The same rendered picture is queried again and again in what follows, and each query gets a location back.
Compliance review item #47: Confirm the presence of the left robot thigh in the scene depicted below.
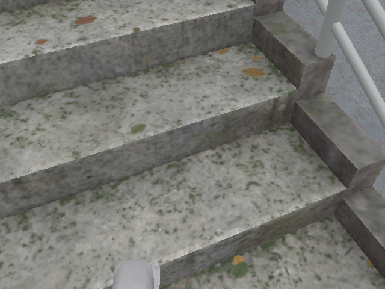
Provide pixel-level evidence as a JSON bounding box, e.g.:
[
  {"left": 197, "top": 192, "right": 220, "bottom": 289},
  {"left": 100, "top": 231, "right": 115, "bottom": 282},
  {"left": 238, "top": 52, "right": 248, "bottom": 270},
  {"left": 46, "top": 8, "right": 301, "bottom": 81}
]
[{"left": 112, "top": 259, "right": 160, "bottom": 289}]

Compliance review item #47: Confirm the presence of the robot left shin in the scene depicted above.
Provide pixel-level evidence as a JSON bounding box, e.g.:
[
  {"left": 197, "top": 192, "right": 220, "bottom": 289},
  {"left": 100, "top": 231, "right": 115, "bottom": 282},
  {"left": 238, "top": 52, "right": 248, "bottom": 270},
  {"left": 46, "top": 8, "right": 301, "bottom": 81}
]
[{"left": 112, "top": 264, "right": 122, "bottom": 285}]

